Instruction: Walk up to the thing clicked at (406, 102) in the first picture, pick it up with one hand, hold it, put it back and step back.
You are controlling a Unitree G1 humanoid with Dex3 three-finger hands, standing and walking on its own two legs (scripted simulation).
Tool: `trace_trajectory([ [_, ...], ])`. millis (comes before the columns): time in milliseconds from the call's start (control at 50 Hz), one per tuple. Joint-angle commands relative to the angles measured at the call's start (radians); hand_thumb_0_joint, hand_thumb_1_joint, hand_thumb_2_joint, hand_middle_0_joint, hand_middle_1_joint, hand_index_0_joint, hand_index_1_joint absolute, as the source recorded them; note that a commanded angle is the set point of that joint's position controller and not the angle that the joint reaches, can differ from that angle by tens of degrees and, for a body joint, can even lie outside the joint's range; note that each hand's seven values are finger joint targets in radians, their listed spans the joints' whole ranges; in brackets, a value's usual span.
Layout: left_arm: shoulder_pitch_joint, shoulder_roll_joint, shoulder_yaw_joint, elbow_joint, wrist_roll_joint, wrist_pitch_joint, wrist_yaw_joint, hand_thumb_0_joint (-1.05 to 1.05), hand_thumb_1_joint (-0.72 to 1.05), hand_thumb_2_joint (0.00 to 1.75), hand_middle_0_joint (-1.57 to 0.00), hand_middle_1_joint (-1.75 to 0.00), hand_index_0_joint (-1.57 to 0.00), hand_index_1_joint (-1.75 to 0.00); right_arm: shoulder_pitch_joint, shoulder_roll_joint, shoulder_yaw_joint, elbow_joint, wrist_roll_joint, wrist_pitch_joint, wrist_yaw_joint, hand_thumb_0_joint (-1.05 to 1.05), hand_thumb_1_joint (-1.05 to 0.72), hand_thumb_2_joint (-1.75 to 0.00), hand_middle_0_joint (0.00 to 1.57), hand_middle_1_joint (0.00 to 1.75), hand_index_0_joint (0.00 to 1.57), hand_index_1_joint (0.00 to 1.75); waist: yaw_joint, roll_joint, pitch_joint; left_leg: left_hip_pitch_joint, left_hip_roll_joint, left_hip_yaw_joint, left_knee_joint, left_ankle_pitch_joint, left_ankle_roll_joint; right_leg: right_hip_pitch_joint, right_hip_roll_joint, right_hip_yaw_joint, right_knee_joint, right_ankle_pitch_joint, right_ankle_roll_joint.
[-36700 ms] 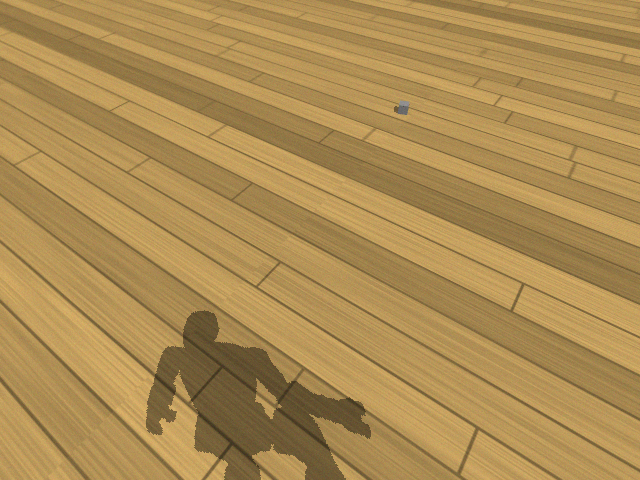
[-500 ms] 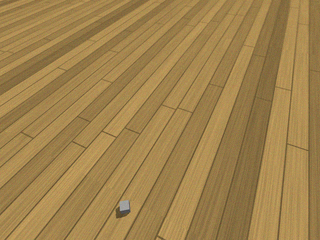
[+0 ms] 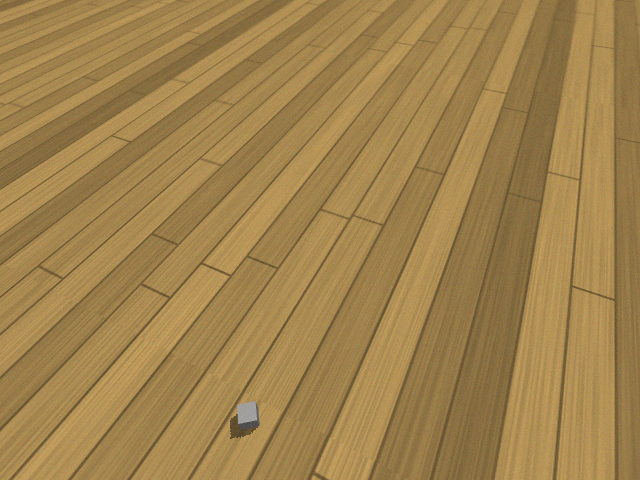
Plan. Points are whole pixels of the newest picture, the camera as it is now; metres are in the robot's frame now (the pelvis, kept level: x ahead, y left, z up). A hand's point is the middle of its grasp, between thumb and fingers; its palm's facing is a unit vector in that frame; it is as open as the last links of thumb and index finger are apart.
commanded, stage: stand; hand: left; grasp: from above
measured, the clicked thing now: (248, 415) +0.43 +0.26 -0.75
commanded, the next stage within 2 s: step back in 0.16 s
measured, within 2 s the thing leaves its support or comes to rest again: neither
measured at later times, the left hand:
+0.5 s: hand out of the picture +0.09 +0.31 -0.18, palm faces -0.01 -0.92 -0.38, open 7.4 cm
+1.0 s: hand out of the picture -0.06 +0.27 -0.15, palm faces -0.05 -0.91 -0.41, open 7.4 cm
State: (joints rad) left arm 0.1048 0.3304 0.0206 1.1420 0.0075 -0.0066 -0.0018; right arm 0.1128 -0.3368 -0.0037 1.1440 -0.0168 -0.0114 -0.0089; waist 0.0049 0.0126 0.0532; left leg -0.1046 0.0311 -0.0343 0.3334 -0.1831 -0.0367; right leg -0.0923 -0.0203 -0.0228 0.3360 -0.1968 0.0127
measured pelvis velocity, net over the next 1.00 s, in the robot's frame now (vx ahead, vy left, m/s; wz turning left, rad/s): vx -0.17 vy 0.02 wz -0.06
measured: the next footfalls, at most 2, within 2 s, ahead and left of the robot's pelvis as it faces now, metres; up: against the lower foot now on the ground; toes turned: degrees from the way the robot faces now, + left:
right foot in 0.78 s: -0.10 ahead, -0.10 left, +0.00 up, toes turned -2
left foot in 1.14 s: -0.19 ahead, +0.14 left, +0.00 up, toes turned -3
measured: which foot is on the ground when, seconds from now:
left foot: down 0.00-0.80, up 0.82-1.00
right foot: down 0.00-0.42, up 0.44-0.76, down 0.78-1.00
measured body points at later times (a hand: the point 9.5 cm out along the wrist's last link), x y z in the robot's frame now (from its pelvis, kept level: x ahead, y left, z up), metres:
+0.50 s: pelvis -0.06 +0.03 -0.02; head +0.01 +0.06 +0.42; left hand +0.09 +0.35 -0.15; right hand +0.02 -0.29 -0.13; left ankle -0.03 +0.14 -0.75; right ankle -0.04 -0.12 -0.71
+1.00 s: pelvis -0.17 +0.02 -0.02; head -0.11 -0.01 +0.43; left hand -0.06 +0.32 -0.12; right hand -0.10 -0.30 -0.15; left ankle -0.19 +0.15 -0.68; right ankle -0.14 -0.10 -0.75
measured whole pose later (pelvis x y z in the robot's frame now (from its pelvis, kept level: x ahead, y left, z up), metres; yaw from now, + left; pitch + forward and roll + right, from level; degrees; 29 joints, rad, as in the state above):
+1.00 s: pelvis -0.17 +0.02 -0.02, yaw -3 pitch -2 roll +1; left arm 0.16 0.34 0.06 0.83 0.03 0.04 0.01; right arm 0.16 -0.41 -0.04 0.89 0.00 0.05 -0.03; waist 0.02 0.03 0.17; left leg -0.44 -0.13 -0.13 1.12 -0.50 -0.02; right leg -0.30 0.00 0.03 0.60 -0.27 -0.02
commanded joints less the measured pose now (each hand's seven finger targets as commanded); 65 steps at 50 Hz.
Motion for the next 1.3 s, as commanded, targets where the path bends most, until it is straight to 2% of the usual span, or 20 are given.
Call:
trace_trajectory([
  [0,-0.035,0.210,0.043,-0.059,0.003,-0.019,0.018,0.00,0.90,0.90,-0.20,-0.30,-0.20,-0.30,-0.033,-0.203,-0.039,-0.058,0.002,-0.017,-0.009,0.00,-0.90,-0.90,0.20,0.30,0.20,0.30,-0.003,-0.005,-0.067,-0.007,0.088,-0.057,-0.049,0.146,0.046,0.008,-0.105,0.076,-0.051,0.130,-0.029],
  [120,-0.026,0.208,0.040,-0.060,0.002,-0.021,0.014,0.00,0.90,0.90,-0.20,-0.30,-0.20,-0.30,-0.038,-0.209,-0.039,-0.056,0.002,-0.018,-0.006,0.00,-0.90,-0.90,0.20,0.30,0.20,0.30,0.000,0.001,-0.053,-0.003,0.091,-0.059,-0.054,0.123,0.046,-0.010,-0.104,0.082,-0.062,0.101,-0.029],
  [180,-0.010,0.288,0.088,-0.121,-0.021,-0.008,0.025,0.00,0.90,0.90,-0.20,-0.30,-0.20,-0.30,-0.041,-0.232,-0.057,-0.117,0.024,0.013,0.002,0.00,-0.90,-0.90,0.20,0.30,0.20,0.30,-0.010,-0.057,-0.046,-0.069,0.044,-0.024,0.170,0.317,0.077,-0.038,-0.130,0.120,0.054,0.449,-0.082],
  [280,-0.108,0.320,0.100,-0.238,0.008,0.012,0.028,0.00,0.90,0.90,-0.20,-0.30,-0.20,-0.30,0.038,-0.216,-0.082,-0.172,0.015,0.050,0.013,0.00,-0.90,-0.90,0.20,0.30,0.20,0.30,-0.034,-0.213,-0.112,-0.104,-0.068,-0.002,0.507,-0.280,0.086,-0.173,-0.310,0.247,0.051,0.403,-0.246],
  [320,-0.140,0.310,0.097,-0.270,0.014,0.018,0.029,0.00,0.90,0.90,-0.20,-0.30,-0.20,-0.30,0.083,-0.213,-0.086,-0.187,0.020,0.050,0.019,0.00,-0.90,-0.90,0.20,0.30,0.20,0.30,-0.056,-0.214,-0.103,-0.125,-0.043,-0.016,0.426,-0.245,0.095,-0.165,-0.277,0.202,0.133,0.392,-0.214],
  [360,-0.111,0.267,0.084,-0.282,0.001,0.032,0.028,0.00,0.90,0.90,-0.20,-0.30,-0.20,-0.30,0.079,-0.242,-0.095,-0.196,0.009,0.035,0.013,0.00,-0.90,-0.90,0.20,0.30,0.20,0.30,-0.045,-0.062,-0.089,-0.123,0.034,-0.058,0.151,0.229,0.103,-0.154,-0.131,0.099,0.305,0.269,-0.109],
  [400,-0.072,0.204,0.073,-0.299,-0.011,0.054,0.036,0.00,0.90,0.90,-0.20,-0.30,-0.20,-0.30,0.079,-0.333,-0.119,-0.223,-0.018,0.021,0.008,0.00,-0.90,-0.90,0.20,0.30,0.20,0.30,-0.029,0.150,-0.081,-0.026,0.251,-0.335,0.064,0.651,0.220,-0.340,0.116,0.119,0.610,-0.397,-0.050],
  [420,-0.040,0.206,0.075,-0.298,-0.007,0.059,0.046,0.00,0.90,0.90,-0.20,-0.30,-0.20,-0.30,0.079,-0.366,-0.128,-0.238,-0.013,0.018,0.004,0.00,-0.90,-0.90,0.20,0.30,0.20,0.30,-0.037,0.164,-0.119,-0.019,0.310,-0.376,0.078,0.696,0.269,-0.352,0.130,0.193,0.731,-0.480,-0.052],
  [680,0.060,0.226,0.105,-0.326,0.008,0.037,0.022,0.00,0.90,0.90,-0.20,-0.30,-0.20,-0.30,0.027,-0.298,-0.113,-0.355,-0.013,0.024,-0.021,0.00,-0.90,-0.90,0.20,0.30,0.20,0.30,-0.027,0.142,-0.127,-0.005,0.217,-0.190,0.189,0.374,0.270,-0.259,0.051,0.080,0.444,-0.297,-0.004],
  [740,0.165,0.222,0.114,-0.284,0.022,0.024,0.019,0.00,0.90,0.90,-0.20,-0.30,-0.20,-0.30,-0.005,-0.299,-0.106,-0.362,0.004,0.041,-0.014,0.00,-0.90,-0.90,0.20,0.30,0.20,0.30,0.019,0.121,-0.159,-0.150,0.168,-0.146,0.272,0.216,0.189,-0.037,0.051,0.041,0.100,-0.031,-0.048],
  [760,0.162,0.275,0.130,-0.299,0.035,0.016,0.019,0.00,0.90,0.90,-0.20,-0.30,-0.20,-0.30,0.018,-0.266,-0.094,-0.362,0.012,0.043,-0.010,0.00,-0.90,-0.90,0.20,0.30,0.20,0.30,0.012,0.009,-0.147,-0.302,0.100,-0.114,0.345,0.058,0.126,0.037,-0.048,0.219,0.073,-0.009,-0.090],
  [780,0.130,0.371,0.150,-0.326,0.026,0.016,0.016,0.00,0.90,0.90,-0.20,-0.30,-0.20,-0.30,-0.026,-0.217,-0.085,-0.386,0.018,0.041,-0.011,0.00,-0.90,-0.90,0.20,0.30,0.20,0.30,0.036,-0.238,-0.077,-0.425,-0.106,-0.005,0.537,-0.276,0.057,-0.066,-0.272,0.507,-0.004,0.061,-0.231],
  [800,0.073,0.424,0.155,-0.363,0.034,0.012,0.019,0.00,0.90,0.90,-0.20,-0.30,-0.20,-0.30,-0.047,-0.244,-0.103,-0.371,0.009,0.049,-0.027,0.00,-0.90,-0.90,0.20,0.30,0.20,0.30,0.056,-0.266,-0.024,-0.357,-0.125,-0.094,0.788,-0.465,0.039,-0.265,-0.406,0.635,-0.027,0.166,-0.352],
  [880,-0.054,0.277,0.128,-0.408,0.022,0.012,0.031,0.00,0.90,0.90,-0.20,-0.30,-0.20,-0.30,0.088,-0.246,-0.091,-0.309,0.030,0.041,-0.027,0.00,-0.90,-0.90,0.20,0.30,0.20,0.30,-0.033,-0.155,-0.018,-0.364,-0.168,-0.131,0.896,-0.298,0.023,-0.190,-0.207,0.276,0.084,0.334,-0.229],
  [980,0.063,0.259,0.121,-0.419,0.028,0.019,0.042,0.00,0.90,0.90,-0.20,-0.30,-0.20,-0.30,0.055,-0.234,-0.083,-0.342,0.016,0.038,-0.027,0.00,-0.90,-0.90,0.20,0.30,0.20,0.30,0.046,-0.175,-0.074,-0.410,-0.116,-0.082,0.644,-0.353,0.010,0.061,-0.234,0.277,0.140,0.420,-0.247],
  [1100,0.032,0.271,0.104,-0.452,0.008,0.045,0.028,0.00,0.90,0.90,-0.20,-0.30,-0.20,-0.30,0.165,-0.229,-0.104,-0.306,-0.009,0.020,-0.010,0.00,-0.90,-0.90,0.20,0.30,0.20,0.30,-0.018,-0.144,-0.130,-0.078,-0.041,-0.015,0.064,0.005,0.067,-0.107,-0.161,0.213,0.272,0.246,-0.134],
  [1140,0.006,0.235,0.101,-0.468,-0.002,0.043,0.034,0.00,0.90,0.90,-0.20,-0.30,-0.20,-0.30,0.078,-0.403,-0.138,-0.347,-0.021,0.022,0.003,0.00,-0.90,-0.90,0.20,0.30,0.20,0.30,-0.033,0.250,-0.088,-0.109,0.328,-0.458,-0.008,0.207,0.278,-0.362,0.110,0.049,0.584,-0.398,-0.027],
  [1160,-0.042,0.255,0.117,-0.457,0.015,0.044,0.046,0.00,0.90,0.90,-0.20,-0.30,-0.20,-0.30,0.079,-0.407,-0.142,-0.351,-0.024,0.017,0.000,0.00,-0.90,-0.90,0.20,0.30,0.20,0.30,-0.070,0.201,-0.067,-0.195,0.380,-0.529,-0.012,0.262,0.358,-0.336,0.111,0.191,0.780,-0.470,-0.023],
  [1200,0.011,0.233,0.114,-0.419,-0.007,0.048,0.043,0.00,0.90,0.90,-0.20,-0.30,-0.20,-0.30,0.007,-0.315,-0.110,-0.352,-0.022,0.014,-0.013,0.00,-0.90,-0.90,0.20,0.30,0.20,0.30,0.000,0.070,-0.055,-0.152,0.264,-0.296,0.056,0.394,0.288,-0.383,0.136,0.247,0.932,-0.375,-0.041],
  [1280,0.114,0.230,0.116,-0.385,0.002,0.045,0.034,0.00,0.90,0.90,-0.20,-0.30,-0.20,-0.30,-0.010,-0.268,-0.105,-0.374,-0.016,0.014,-0.020,0.00,-0.90,-0.90,0.20,0.30,0.20,0.30,0.015,0.116,-0.042,-0.041,0.210,-0.207,0.101,0.375,0.275,-0.421,0.121,0.199,0.908,-0.307,0.004],
])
